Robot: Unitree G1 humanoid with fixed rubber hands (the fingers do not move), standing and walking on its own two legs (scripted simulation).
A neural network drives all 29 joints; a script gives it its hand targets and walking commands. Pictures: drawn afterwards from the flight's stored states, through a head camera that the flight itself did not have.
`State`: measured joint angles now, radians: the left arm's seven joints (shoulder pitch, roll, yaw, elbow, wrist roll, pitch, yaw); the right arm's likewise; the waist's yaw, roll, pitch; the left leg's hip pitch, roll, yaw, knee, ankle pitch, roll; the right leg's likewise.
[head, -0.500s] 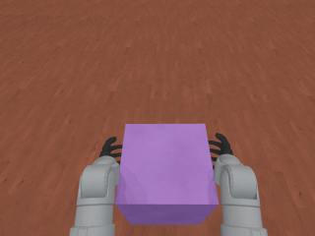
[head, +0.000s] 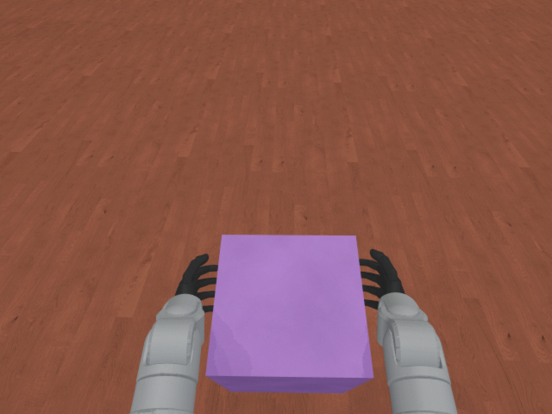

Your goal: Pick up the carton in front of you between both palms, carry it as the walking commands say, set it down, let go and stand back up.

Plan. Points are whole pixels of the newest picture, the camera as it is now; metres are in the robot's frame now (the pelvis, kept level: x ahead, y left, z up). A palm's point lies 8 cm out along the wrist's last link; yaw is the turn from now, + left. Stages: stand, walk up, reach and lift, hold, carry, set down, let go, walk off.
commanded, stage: carry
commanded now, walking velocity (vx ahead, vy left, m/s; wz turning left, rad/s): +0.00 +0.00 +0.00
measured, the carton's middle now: (287, 320) +0.31 +0.00 -0.08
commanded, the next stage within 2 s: hold in 1.28 s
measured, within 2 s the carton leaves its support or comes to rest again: neither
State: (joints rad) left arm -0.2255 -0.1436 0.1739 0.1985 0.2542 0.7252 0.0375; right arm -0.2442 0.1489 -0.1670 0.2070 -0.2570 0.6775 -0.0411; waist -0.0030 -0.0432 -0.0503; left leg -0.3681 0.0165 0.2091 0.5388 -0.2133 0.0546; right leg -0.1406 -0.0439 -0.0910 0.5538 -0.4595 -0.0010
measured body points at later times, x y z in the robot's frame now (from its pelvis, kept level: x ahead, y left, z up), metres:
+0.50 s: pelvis -0.01 -0.01 +0.00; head -0.04 -0.01 +0.45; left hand +0.29 +0.14 +0.03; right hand +0.30 -0.16 +0.04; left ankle +0.05 +0.10 -0.73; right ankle -0.10 -0.09 -0.73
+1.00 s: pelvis -0.03 -0.01 +0.00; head -0.06 -0.01 +0.45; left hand +0.27 +0.14 +0.03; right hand +0.28 -0.16 +0.04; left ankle +0.05 +0.10 -0.73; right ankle -0.10 -0.09 -0.73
